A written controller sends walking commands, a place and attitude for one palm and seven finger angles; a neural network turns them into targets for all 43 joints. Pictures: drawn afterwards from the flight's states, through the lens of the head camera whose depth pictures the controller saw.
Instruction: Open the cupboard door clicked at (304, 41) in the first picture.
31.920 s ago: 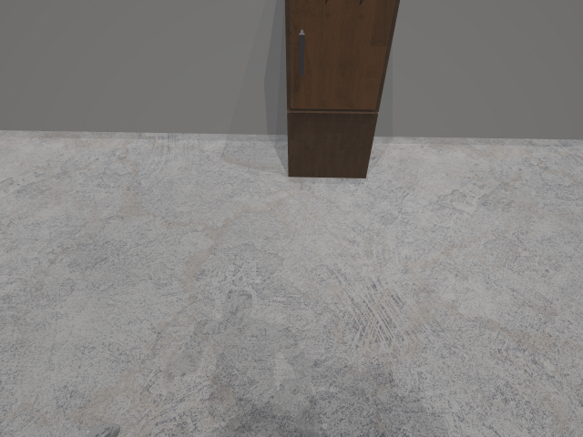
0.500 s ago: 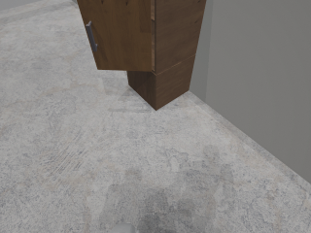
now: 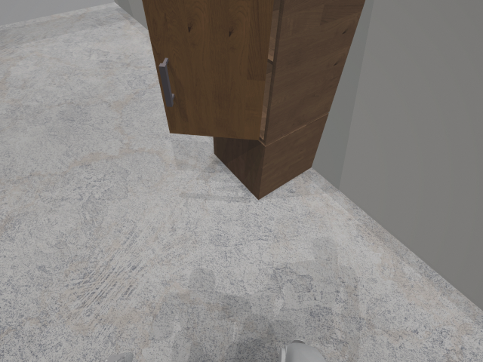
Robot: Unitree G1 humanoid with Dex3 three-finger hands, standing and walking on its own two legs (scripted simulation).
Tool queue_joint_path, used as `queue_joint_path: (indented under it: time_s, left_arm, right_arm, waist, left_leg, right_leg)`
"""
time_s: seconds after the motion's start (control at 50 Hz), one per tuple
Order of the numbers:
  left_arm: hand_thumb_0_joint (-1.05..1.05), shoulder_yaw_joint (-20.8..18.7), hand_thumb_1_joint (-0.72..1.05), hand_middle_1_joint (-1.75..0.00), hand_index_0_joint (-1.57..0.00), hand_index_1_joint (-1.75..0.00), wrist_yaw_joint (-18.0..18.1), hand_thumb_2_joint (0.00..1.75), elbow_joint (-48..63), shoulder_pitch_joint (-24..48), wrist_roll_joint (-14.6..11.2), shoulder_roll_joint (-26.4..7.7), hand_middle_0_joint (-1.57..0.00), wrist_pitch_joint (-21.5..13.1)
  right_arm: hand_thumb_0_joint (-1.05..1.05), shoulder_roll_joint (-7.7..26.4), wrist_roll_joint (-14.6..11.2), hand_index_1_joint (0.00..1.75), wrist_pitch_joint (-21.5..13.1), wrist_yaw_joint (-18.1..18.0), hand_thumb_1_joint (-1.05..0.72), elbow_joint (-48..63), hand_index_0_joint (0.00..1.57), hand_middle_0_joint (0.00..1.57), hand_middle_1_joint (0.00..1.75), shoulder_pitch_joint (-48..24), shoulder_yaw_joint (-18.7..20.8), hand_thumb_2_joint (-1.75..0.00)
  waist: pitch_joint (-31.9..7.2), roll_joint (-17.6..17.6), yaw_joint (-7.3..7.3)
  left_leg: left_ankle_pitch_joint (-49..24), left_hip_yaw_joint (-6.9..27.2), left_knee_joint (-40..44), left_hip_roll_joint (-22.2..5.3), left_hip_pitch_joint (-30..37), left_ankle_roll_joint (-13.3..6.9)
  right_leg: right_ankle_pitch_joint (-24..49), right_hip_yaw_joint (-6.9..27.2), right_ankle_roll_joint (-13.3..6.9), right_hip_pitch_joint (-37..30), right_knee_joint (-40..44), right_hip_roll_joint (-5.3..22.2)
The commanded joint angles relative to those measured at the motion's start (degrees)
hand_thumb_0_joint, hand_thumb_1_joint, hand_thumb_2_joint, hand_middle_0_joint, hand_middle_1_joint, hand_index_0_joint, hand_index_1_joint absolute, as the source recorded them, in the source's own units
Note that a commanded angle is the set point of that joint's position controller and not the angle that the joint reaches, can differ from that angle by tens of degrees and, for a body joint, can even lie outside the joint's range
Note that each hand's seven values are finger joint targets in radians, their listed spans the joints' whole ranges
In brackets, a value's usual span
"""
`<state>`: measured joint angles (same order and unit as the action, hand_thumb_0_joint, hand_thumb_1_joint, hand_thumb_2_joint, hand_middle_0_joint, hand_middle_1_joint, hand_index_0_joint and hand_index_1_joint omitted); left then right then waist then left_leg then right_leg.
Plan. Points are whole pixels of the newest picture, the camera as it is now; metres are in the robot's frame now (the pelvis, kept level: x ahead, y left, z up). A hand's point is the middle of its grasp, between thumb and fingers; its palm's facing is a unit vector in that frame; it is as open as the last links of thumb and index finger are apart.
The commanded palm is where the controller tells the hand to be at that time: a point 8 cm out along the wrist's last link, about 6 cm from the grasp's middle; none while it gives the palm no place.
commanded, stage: take the last steps up to it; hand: left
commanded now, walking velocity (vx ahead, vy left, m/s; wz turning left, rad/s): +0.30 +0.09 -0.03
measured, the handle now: (168, 82) +0.95 +0.31 -0.10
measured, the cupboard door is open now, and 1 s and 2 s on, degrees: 48 48 48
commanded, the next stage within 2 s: come to a stop and stand still in 0.76 s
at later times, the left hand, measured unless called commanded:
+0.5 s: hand (140, 339) +0.18 +0.21 -0.17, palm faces +0.10 -0.97 -0.22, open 7.1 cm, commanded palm none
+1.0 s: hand (156, 222) +0.45 +0.24 -0.17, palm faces -0.02 -0.98 -0.21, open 7.3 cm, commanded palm none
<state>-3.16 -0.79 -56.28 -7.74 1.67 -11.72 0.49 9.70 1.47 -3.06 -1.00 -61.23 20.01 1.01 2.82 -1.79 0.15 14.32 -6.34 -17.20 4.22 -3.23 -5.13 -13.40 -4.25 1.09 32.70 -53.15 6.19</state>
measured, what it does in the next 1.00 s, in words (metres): walks ahead: right foot, then left foot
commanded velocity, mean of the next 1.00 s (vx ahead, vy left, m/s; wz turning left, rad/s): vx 0.16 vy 0.07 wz -0.02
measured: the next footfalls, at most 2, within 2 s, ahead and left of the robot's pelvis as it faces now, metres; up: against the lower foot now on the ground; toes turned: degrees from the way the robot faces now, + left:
right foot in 0.18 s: +0.19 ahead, -0.12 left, +0.00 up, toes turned -7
left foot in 0.58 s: +0.38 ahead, +0.17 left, +0.00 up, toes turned +5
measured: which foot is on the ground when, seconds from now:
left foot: down 0.00-0.18, up 0.20-0.56, down 0.58-1.00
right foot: up 0.00-0.16, down 0.18-0.58, up 0.60-0.94, down 0.96-1.00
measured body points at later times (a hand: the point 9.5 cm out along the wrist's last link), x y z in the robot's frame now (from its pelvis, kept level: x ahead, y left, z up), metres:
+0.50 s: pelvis +0.19 +0.01 +0.00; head +0.21 +0.02 +0.45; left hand +0.18 +0.26 -0.15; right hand +0.26 -0.23 -0.15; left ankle +0.28 +0.16 -0.71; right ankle +0.15 -0.11 -0.74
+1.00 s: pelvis +0.35 +0.06 -0.01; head +0.37 +0.06 +0.44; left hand +0.45 +0.29 -0.16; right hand +0.32 -0.17 -0.17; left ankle +0.31 +0.16 -0.74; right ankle +0.38 -0.04 -0.75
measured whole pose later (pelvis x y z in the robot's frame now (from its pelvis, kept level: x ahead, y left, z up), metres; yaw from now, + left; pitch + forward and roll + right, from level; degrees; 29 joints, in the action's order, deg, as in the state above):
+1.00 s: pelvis +0.35 +0.06 -0.01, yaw -2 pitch +0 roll +2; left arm -1.7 0.6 -58.0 -8.5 1.2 -10.3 -1.4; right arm 9.4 0.9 -1.3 -1.7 -63.7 18.1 0.8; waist 2.4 -1.4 -0.6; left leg 19.1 -8.6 -28.5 0.9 -8.8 -1.7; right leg -12.3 -4.0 -0.9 18.1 -32.3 3.1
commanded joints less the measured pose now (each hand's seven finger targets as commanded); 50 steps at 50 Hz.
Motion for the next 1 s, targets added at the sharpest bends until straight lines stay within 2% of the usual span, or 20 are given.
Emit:
queue_joint_path:
  time_s: [0.0,0.08,0.12,0.14,0.16,0.18,0.22,0.28,0.36,0.46,0.52,0.54,0.56,0.6,0.7,0.84,0.9,0.92,0.94,0.98]
  left_arm:
    - [0.0,0.16,0.9,-0.3,-0.2,-0.3,-0.29,0.9,5.3,6.18,-0.28,-2.09,-0.2,-1.33]
    - [0.0,0.1,0.9,-0.3,-0.2,-0.3,-0.36,0.9,6.33,6.95,-0.27,-2.35,-0.2,-1.74]
    - [0.0,-0.7,0.9,-0.3,-0.2,-0.3,-0.19,0.9,3.37,-3.55,-0.26,-4.07,-0.2,-2.54]
    - [0.0,-1.94,0.9,-0.3,-0.2,-0.3,0.29,0.9,0.94,-12.97,-0.07,-7.75,-0.2,-3.24]
    - [0.0,-3.29,0.9,-0.3,-0.2,-0.3,0.94,0.9,-0.87,-20.19,-0.18,-13.29,-0.2,-3.34]
    - [0.0,-3.49,0.9,-0.3,-0.2,-0.3,1.33,0.9,-0.57,-19.38,-1.11,-13.81,-0.2,-3.1]
    - [0.0,-1.91,0.9,-0.3,-0.2,-0.3,1.77,0.9,1.15,-10.71,-1.18,-8.0,-0.2,-3.31]
    - [0.0,-1.19,0.9,-0.3,-0.2,-0.3,1.52,0.9,1.02,-7.79,-0.75,-4.34,-0.2,-4.46]
    - [0.0,-1.88,0.9,-0.3,-0.2,-0.3,1.0,0.9,-1.34,-10.47,-0.38,-4.59,-0.2,-5.38]
    - [0.0,-2.1,0.9,-0.3,-0.2,-0.3,0.64,0.9,-3.16,-11.32,-0.09,-7.55,-0.2,-4.79]
    - [0.0,-2.0,0.9,-0.3,-0.2,-0.3,0.62,0.9,-3.11,-10.68,-0.34,-7.28,-0.2,-3.78]
    - [0.0,-1.45,0.9,-0.3,-0.2,-0.3,0.38,0.9,-2.25,-11.19,-0.45,-5.28,-0.2,-3.54]
    - [0.0,-0.71,0.9,-0.3,-0.2,-0.3,0.25,0.9,-0.41,-10.59,-0.77,-2.2,-0.2,-3.65]
    - [0.0,-0.39,0.9,-0.3,-0.2,-0.3,0.75,0.9,1.21,-5.66,-0.51,-2.43,-0.2,-3.53]
    - [0.0,-0.18,0.9,-0.3,-0.2,-0.3,0.02,0.9,-1.79,-10.94,-0.2,-1.19,-0.2,-1.86]
    - [0.0,0.48,0.9,-0.3,-0.2,-0.3,0.31,0.9,0.4,-5.3,-0.15,0.05,-0.2,-1.67]
    - [0.0,0.45,0.9,-0.3,-0.2,-0.3,1.14,0.9,-1.51,-8.73,-0.47,-1.24,-0.2,-1.95]
    - [0.0,0.29,0.9,-0.3,-0.2,-0.3,1.6,0.9,-2.43,-10.79,-0.63,-3.9,-0.2,-2.32]
    - [0.0,0.48,0.9,-0.3,-0.2,-0.3,1.84,0.9,-2.67,-9.77,-0.82,-6.59,-0.2,-2.34]
    - [0.0,0.62,0.9,-0.3,-0.2,-0.3,2.34,0.9,-2.13,-6.34,-1.2,-7.33,-0.2,-1.83]
  right_arm:
    - [0.0,6.87,0.15,0.3,-0.85,-0.28,-0.9,0.08,0.2,0.2,0.3,6.59,1.22,-0.9]
    - [0.0,7.0,0.44,0.3,-0.68,-0.44,-0.9,-1.94,0.2,0.2,0.3,8.21,1.02,-0.9]
    - [0.0,7.52,-0.31,0.3,-0.72,-0.55,-0.9,-2.46,0.2,0.2,0.3,7.52,1.09,-0.9]
    - [0.0,7.06,-1.08,0.3,-1.04,-0.33,-0.9,-1.65,0.2,0.2,0.3,6.84,1.27,-0.9]
    - [0.0,5.25,-1.63,0.3,-1.23,-0.2,-0.9,0.41,0.2,0.2,0.3,8.41,1.3,-0.9]
    - [0.0,7.24,-1.1,0.3,-0.64,-0.27,-0.9,1.27,0.2,0.2,0.3,4.87,1.77,-0.9]
    - [0.0,4.73,-0.32,0.3,0.44,0.28,-0.9,2.59,0.2,0.2,0.3,-1.82,1.95,-0.9]
    - [0.0,1.45,0.1,0.3,1.99,1.26,-0.9,1.02,0.2,0.2,0.3,2.14,1.75,-0.9]
    - [0.0,-0.63,0.12,0.3,1.93,2.53,-0.9,3.06,0.2,0.2,0.3,-2.55,2.12,-0.9]
    - [0.0,1.72,-0.05,0.3,1.05,3.36,-0.9,6.83,0.2,0.2,0.3,-9.27,2.6,-0.9]
    - [0.0,5.19,0.03,0.3,0.27,2.59,-0.9,5.06,0.2,0.2,0.3,-3.34,2.97,-0.9]
    - [0.0,9.59,0.46,0.3,-0.11,1.77,-0.9,3.66,0.2,0.2,0.3,3.13,3.84,-0.9]
    - [0.0,15.19,0.96,0.3,-0.11,0.9,-0.9,2.69,0.2,0.2,0.3,10.03,5.08,-0.9]
    - [0.0,13.45,0.68,0.3,0.41,0.05,-0.9,3.61,0.2,0.2,0.3,6.15,4.01,-0.9]
    - [0.0,7.68,0.13,0.3,-0.97,-0.45,-0.9,4.98,0.2,0.2,0.3,-3.11,1.66,-0.9]
    - [0.0,7.31,0.29,0.3,-0.38,-0.37,-0.9,2.48,0.2,0.2,0.3,-1.31,1.74,-0.9]
    - [0.0,5.55,-0.35,0.3,-0.03,-1.13,-0.9,1.45,0.2,0.2,0.3,-2.92,0.91,-0.9]
    - [0.0,4.32,-0.76,0.3,0.13,-1.13,-0.9,1.3,0.2,0.2,0.3,-2.49,0.62,-0.9]
    - [0.0,4.16,-1.23,0.3,0.87,-0.96,-0.9,1.08,0.2,0.2,0.3,-0.57,0.63,-0.9]
    - [0.0,2.87,-1.08,0.3,2.23,-0.98,-0.9,-0.75,0.2,0.2,0.3,2.03,0.41,-0.9]
  waist:
    - [2.74,4.61,-1.78]
    - [3.31,4.5,-1.37]
    - [-2.06,2.03,3.45]
    - [-7.85,-2.06,6.89]
    - [-13.64,-12.51,7.83]
    - [-10.65,-5.96,7.44]
    - [0.58,-2.89,3.64]
    - [-0.71,-6.69,-0.21]
    - [0.29,-3.14,0.86]
    - [1.61,-8.15,1.72]
    - [0.53,-2.56,-2.13]
    - [-3.2,6.3,-4.94]
    - [-6.77,18.61,-7.06]
    - [-4.39,12.8,-5.88]
    - [-2.89,8.39,0.67]
    - [-0.84,6.5,0.0]
    - [-2.68,2.93,2.54]
    - [-4.71,-1.17,2.76]
    - [-4.33,-2.73,0.85]
    - [-3.43,-4.19,-0.59]
  left_leg:
    - [-21.69,10.32,6.16,-17.9,2.51,-6.7]
    - [-28.7,8.47,0.71,-17.24,1.81,-5.1]
    - [-35.56,5.57,-12.82,-13.29,-2.72,-1.58]
    - [-26.8,3.21,-25.41,-10.07,-14.27,1.02]
    - [11.68,-0.31,-43.89,-1.77,-29.82,4.39]
    - [19.88,5.9,-53.75,-4.72,-32.41,4.52]
    - [10.57,9.25,-53.12,-9.79,-33.83,4.92]
    - [4.28,6.05,-43.39,-10.94,-26.49,6.49]
    - [-1.67,1.91,-29.18,-9.57,-24.02,7.67]
    - [-2.17,0.92,-18.3,-7.56,-19.19,6.87]
    - [-1.94,-1.05,-9.96,-5.26,-2.58,5.94]
    - [0.08,7.55,-7.92,-12.24,7.15,2.66]
    - [1.06,24.86,-1.74,-25.31,12.15,-3.45]
    - [7.22,28.47,3.32,-27.59,2.09,-7.94]
    - [-7.41,12.04,5.63,-20.66,-7.8,-4.32]
    - [-12.87,8.53,3.87,-19.06,-7.7,-5.19]
    - [-22.47,5.28,-5.81,-15.25,-10.91,-0.02]
    - [-15.29,3.27,-8.93,-11.19,-13.37,3.46]
    - [-3.55,2.57,-8.32,-8.23,-14.66,5.85]
    - [-7.03,3.41,-7.2,-7.91,-11.13,6.44]
  right_leg:
    - [0.34,0.02,-1.11,1.55,7.38,-0.2]
    - [-1.87,-2.01,-2.67,-7.15,15.46,-3.0]
    - [4.16,-2.76,-4.24,-25.43,23.27,-5.02]
    - [8.03,7.21,-7.61,-42.45,24.41,3.08]
    - [16.56,30.07,-15.36,-55.88,30.53,21.21]
    - [11.12,34.03,-18.42,-47.32,35.85,25.02]
    - [5.8,23.89,-14.31,-29.17,39.44,19.28]
    - [7.3,10.09,-10.36,-20.64,42.09,12.72]
    - [5.98,7.1,-9.82,-19.9,43.2,10.23]
    - [-0.48,6.86,-8.11,-20.29,41.19,10.89]
    - [-0.07,2.87,-5.43,-13.09,30.58,6.96]
    - [-1.46,-0.58,-3.42,-6.38,16.99,2.43]
    - [-19.23,-5.32,-1.04,2.31,-1.35,-3.97]
    - [-18.22,1.95,-2.66,6.58,-18.1,-1.51]
    - [-7.11,2.08,-1.36,-1.64,-10.42,1.04]
    - [-4.82,-0.92,-1.22,-10.83,11.27,-1.89]
    - [8.91,1.22,-1.04,-24.64,26.32,-2.2]
    - [23.86,7.46,-2.27,-29.94,28.69,1.93]
    - [32.36,12.5,-6.2,-29.38,28.71,8.66]
    - [41.99,10.42,-7.74,-25.79,25.33,8.49]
